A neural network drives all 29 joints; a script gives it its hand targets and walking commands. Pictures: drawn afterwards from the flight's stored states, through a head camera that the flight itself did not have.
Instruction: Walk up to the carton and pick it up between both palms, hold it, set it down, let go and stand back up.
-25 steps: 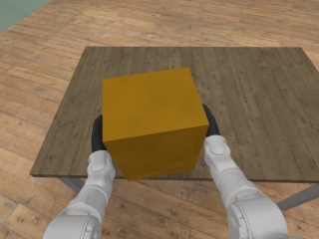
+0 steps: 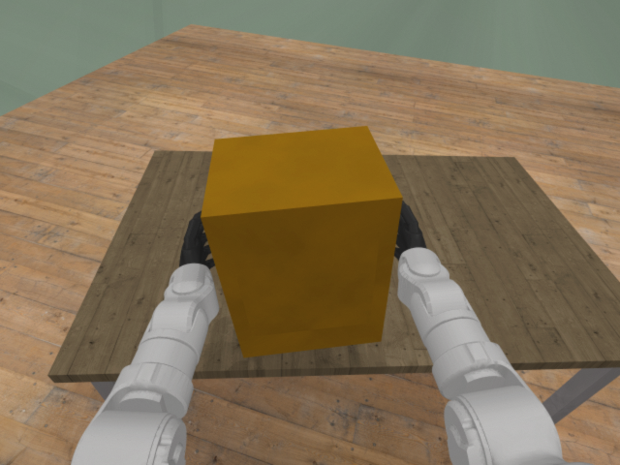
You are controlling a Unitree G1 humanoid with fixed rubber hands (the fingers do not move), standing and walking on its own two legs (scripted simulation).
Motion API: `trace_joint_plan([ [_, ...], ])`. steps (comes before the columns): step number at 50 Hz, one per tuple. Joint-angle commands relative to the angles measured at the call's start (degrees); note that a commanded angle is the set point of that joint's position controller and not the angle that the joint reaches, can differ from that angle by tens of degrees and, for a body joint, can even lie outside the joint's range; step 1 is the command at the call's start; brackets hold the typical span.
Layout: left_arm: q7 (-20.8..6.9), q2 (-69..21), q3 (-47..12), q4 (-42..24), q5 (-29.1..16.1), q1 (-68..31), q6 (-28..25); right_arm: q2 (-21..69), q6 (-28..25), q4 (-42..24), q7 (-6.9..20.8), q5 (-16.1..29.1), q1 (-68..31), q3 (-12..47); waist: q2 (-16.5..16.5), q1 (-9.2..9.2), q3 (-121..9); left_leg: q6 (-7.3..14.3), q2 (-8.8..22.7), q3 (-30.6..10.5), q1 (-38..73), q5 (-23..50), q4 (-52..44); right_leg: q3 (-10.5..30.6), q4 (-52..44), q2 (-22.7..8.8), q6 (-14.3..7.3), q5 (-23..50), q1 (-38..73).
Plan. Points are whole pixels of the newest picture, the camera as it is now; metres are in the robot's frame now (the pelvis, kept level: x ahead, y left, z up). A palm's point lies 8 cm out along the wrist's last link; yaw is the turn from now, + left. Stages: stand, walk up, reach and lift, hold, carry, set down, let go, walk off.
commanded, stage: reach and lift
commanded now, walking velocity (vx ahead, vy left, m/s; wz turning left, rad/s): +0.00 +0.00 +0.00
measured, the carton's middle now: (302, 246) +0.40 +0.03 +0.09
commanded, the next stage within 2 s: hold in 1.14 s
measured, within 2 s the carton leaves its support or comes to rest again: neither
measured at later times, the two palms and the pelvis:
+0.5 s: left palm (199, 225) +0.39 +0.17 +0.13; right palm (418, 227) +0.41 -0.13 +0.14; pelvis +0.01 +0.00 +0.01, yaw +0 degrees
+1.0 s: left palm (190, 220) +0.37 +0.17 +0.16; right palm (422, 231) +0.38 -0.12 +0.16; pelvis -0.01 +0.01 +0.01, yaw +0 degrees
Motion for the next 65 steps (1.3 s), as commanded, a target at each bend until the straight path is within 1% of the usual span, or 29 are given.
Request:
trace_joint_plan([
  [1, -6.2, -50.8, -28.5, -31.9, 2.5, -61.4, 2.1, 49.0, -1.4, -18.3, 10.3, 9.4, -50.5, 18.9, 7.1, -3.52, -23.4, -3.2, -2.7, -6.1, 21.4, 9.2, -9.0, 0.9, -7.2, 1.7, 0.3, -2.1, 21.9],
  [3, -6.5, -50.1, -27.8, -31.2, 2.8, -61.5, 3.4, 49.0, -0.3, -17.5, 10.2, 8.9, -50.2, 17.7, 6.4, -3.95, -22.4, -2.8, -2.9, -6.0, 21.1, 7.9, -9.4, 0.9, -7.5, 1.4, 0.6, -2.5, 22.3],
  [7, -8.3, -47.6, -23.8, -26.8, 3.8, -62.6, 5.7, 49.1, 1.6, -15.0, 9.6, 6.8, -50.4, 14.4, 4.0, -4.56, -18.2, -1.5, -3.6, -5.0, 18.0, 2.3, -11.2, 1.4, -8.4, 0.5, 1.5, -4.5, 24.6],
  [11, -10.0, -46.1, -21.1, -23.9, 4.2, -62.0, 7.2, 49.9, 2.7, -16.6, 8.9, 6.5, -52.2, 14.4, 2.3, -3.84, -18.0, -0.8, -4.2, -4.1, 16.5, 2.3, -11.7, 1.9, -8.2, -0.1, 2.2, -1.6, 28.5],
  [12, -10.3, -46.1, -20.6, -23.4, 4.3, -61.8, 7.4, 49.9, 2.8, -16.7, 8.7, 6.6, -52.5, 14.4, 2.6, -3.65, -18.6, -0.8, -4.2, -4.0, 16.6, 2.6, -11.7, 1.9, -8.2, -0.1, 2.2, -0.8, 29.1],
  [14, -10.8, -45.9, -20.1, -22.8, 4.4, -60.0, 7.9, 49.7, 2.8, -18.8, 8.2, 7.0, -53.1, 15.0, 2.3, -3.62, -19.9, -0.8, -4.4, -3.9, 17.3, 5.0, -11.4, 1.7, -8.0, 0.0, 2.5, 2.6, 30.4],
  [15, -10.9, -46.2, -20.4, -23.4, 4.2, -59.2, 8.0, 49.8, 2.5, -20.5, 7.9, 7.6, -53.4, 15.8, 2.4, -3.31, -21.6, -1.0, -4.4, -3.8, 18.0, 7.1, -10.9, 1.8, -7.9, 0.2, 2.5, 4.9, 31.1],
  [17, -11.1, -46.3, -21.1, -24.9, 4.0, -57.5, 8.4, 49.6, 2.5, -23.3, 7.2, 8.5, -53.2, 17.1, 2.9, -3.44, -23.5, -1.5, -4.5, -4.0, 19.3, 11.2, -10.1, 1.7, -7.4, 0.4, 2.7, 9.6, 32.9],
  [19, -11.2, -46.8, -22.3, -28.3, 3.3, -56.4, 8.5, 49.9, 2.2, -28.1, 6.5, 10.1, -53.5, 19.5, 3.0, -3.43, -27.2, -2.0, -4.8, -4.4, 20.9, 16.1, -9.0, 1.6, -6.6, 0.7, 2.9, 15.8, 35.4],
  [21, -11.3, -46.6, -22.9, -31.2, 3.0, -55.7, 8.6, 49.9, 2.5, -30.5, 5.9, 10.8, -52.4, 21.1, 3.0, -3.39, -28.9, -2.4, -5.0, -4.8, 21.7, 19.5, -8.3, 1.8, -6.0, 0.8, 3.0, 20.4, 37.7],
  [24, -11.6, -46.2, -23.5, -34.5, 2.9, -54.2, 9.4, 49.2, 3.7, -31.9, 5.2, 11.5, -49.5, 22.6, 3.3, -3.93, -29.7, -3.1, -5.1, -5.3, 23.0, 23.0, -8.0, 1.6, -5.4, 1.0, 3.2, 25.2, 39.4],
  [26, -12.0, -44.9, -22.7, -33.9, 3.8, -51.4, 10.6, 47.7, 4.7, -31.4, 4.8, 11.4, -47.2, 22.6, 2.6, -4.22, -27.8, -3.3, -5.2, -5.3, 23.1, 23.4, -8.2, 1.5, -5.5, 0.9, 3.3, 26.7, 40.1],
  [28, -12.8, -43.4, -21.2, -31.2, 5.1, -48.9, 11.9, 46.0, 5.9, -29.3, 4.5, 10.5, -45.1, 21.5, 1.9, -4.78, -23.7, -3.2, -5.2, -5.0, 22.2, 21.0, -9.4, 1.3, -6.2, 0.8, 3.5, 24.8, 39.5],
  [31, -14.6, -41.5, -18.3, -27.0, 6.9, -47.2, 13.7, 43.8, 7.0, -26.0, 4.4, 9.0, -44.1, 18.8, 0.7, -5.58, -17.2, -2.7, -5.2, -4.4, 21.2, 16.4, -11.6, 0.9, -7.7, 0.4, 3.5, 19.8, 38.5],
  [33, -15.4, -41.8, -17.9, -27.4, 6.9, -47.8, 14.1, 43.7, 7.0, -26.1, 4.4, 8.8, -44.6, 18.0, 0.5, -5.95, -16.4, -2.6, -5.1, -4.3, 21.7, 16.2, -12.0, 0.7, -8.0, 0.4, 3.4, 18.9, 38.4],
  [34, -15.6, -42.0, -17.9, -28.1, 6.8, -48.9, 14.0, 43.9, 6.9, -25.8, 4.5, 8.8, -44.9, 17.8, 0.8, -6.09, -16.2, -2.6, -5.1, -4.4, 22.1, 16.0, -12.1, 0.6, -8.2, 0.5, 3.3, 18.1, 38.0],
  [36, -15.3, -43.7, -19.9, -32.1, 5.7, -52.5, 13.5, 44.8, 6.1, -27.4, 4.8, 9.1, -46.5, 18.1, 2.3, -6.16, -19.6, -2.8, -4.8, -4.6, 23.9, 17.2, -11.7, 0.4, -8.4, 0.7, 2.9, 17.3, 37.2],
  [37, -14.9, -44.9, -21.4, -34.1, 4.9, -53.9, 13.3, 45.0, 5.8, -28.4, 4.9, 9.3, -47.2, 18.5, 3.1, -6.49, -21.5, -3.2, -4.7, -4.9, 25.5, 18.4, -11.3, 0.1, -8.4, 0.9, 2.7, 17.3, 36.2],
  [40, -13.2, -47.4, -24.8, -38.2, 3.2, -57.4, 12.4, 46.0, 4.8, -30.7, 5.5, 9.9, -49.2, 19.7, 5.2, -6.41, -27.9, -3.9, -4.4, -5.6, 28.7, 20.5, -10.0, -0.3, -8.3, 1.3, 2.2, 16.8, 33.9],
  [42, -12.4, -47.9, -25.3, -37.4, 2.8, -58.8, 12.5, 45.9, 4.6, -31.1, 5.8, 9.6, -51.1, 19.5, 5.0, -6.21, -28.2, -3.6, -4.4, -5.6, 28.6, 17.7, -10.2, -0.4, -8.9, 1.3, 2.1, 13.3, 32.0],
  [44, -12.0, -47.5, -24.4, -35.9, 3.3, -60.0, 12.9, 45.4, 4.8, -28.9, 6.3, 8.9, -51.9, 17.8, 4.8, -6.00, -25.7, -3.2, -4.3, -5.5, 27.4, 13.3, -11.0, -0.4, -9.5, 1.1, 2.0, 8.7, 29.9],
  [47, -12.2, -46.4, -21.5, -30.0, 4.6, -61.6, 13.7, 44.8, 4.9, -23.9, 7.0, 6.6, -53.5, 14.2, 3.3, -5.77, -20.3, -2.1, -3.9, -4.9, 24.1, 4.2, -13.3, -0.3, -10.8, 0.5, 2.1, 0.6, 27.5],
  [48, -12.4, -45.7, -20.2, -27.4, 5.3, -61.6, 14.0, 44.6, 4.9, -22.4, 7.3, 6.0, -54.3, 13.1, 2.5, -5.40, -18.0, -1.6, -3.8, -4.8, 22.5, 0.7, -14.2, -0.2, -11.1, 0.2, 2.0, -2.2, 27.0],
  [50, -12.9, -45.0, -18.1, -24.2, 6.1, -62.2, 14.2, 44.7, 4.6, -20.3, 7.8, 4.7, -55.7, 11.1, 1.7, -5.03, -15.7, -0.8, -3.5, -4.5, 20.5, -3.7, -15.6, -0.2, -11.5, -0.1, 2.0, -5.5, 26.5],
  [53, -13.5, -44.4, -16.8, -21.1, 6.6, -63.8, 14.3, 44.8, 4.3, -18.4, 8.5, 3.5, -57.4, 9.0, 1.4, -4.93, -14.9, -0.2, -3.2, -4.6, 19.1, -7.4, -16.5, -0.3, -11.3, -0.3, 1.9, -8.1, 26.2],
  [56, -13.8, -44.0, -15.6, -18.6, 6.9, -62.5, 14.4, 44.5, 3.9, -18.4, 8.6, 3.2, -58.8, 8.6, 0.5, -4.63, -15.5, 0.2, -3.2, -4.5, 19.0, -7.0, -16.5, -0.3, -11.3, -0.2, 2.1, -7.3, 27.0],
  [60, -14.3, -43.4, -14.6, -17.6, 7.5, -60.8, 14.7, 43.8, 3.6, -17.8, 8.0, 3.2, -58.3, 8.7, 0.2, -4.81, -16.0, 0.1, -3.4, -4.0, 20.6, -3.4, -15.9, -0.6, -11.4, 0.0, 2.3, -3.5, 28.1],
  [63, -14.9, -42.8, -14.1, -17.8, 8.2, -58.2, 15.3, 42.9, 3.9, -17.7, 7.5, 3.8, -56.5, 9.3, 0.2, -5.26, -15.9, -0.3, -3.6, -3.6, 22.6, 0.4, -15.4, -0.8, -11.5, 0.3, 2.5, 0.4, 29.5],
  [65, -15.1, -42.6, -14.9, -20.2, 7.9, -56.4, 15.4, 42.6, 4.0, -19.6, 6.8, 4.7, -54.9, 11.0, 0.3, -5.51, -17.8, -0.7, -3.8, -3.4, 24.4, 5.9, -14.4, -0.9, -10.9, 0.5, 2.6, 5.6, 31.5],
])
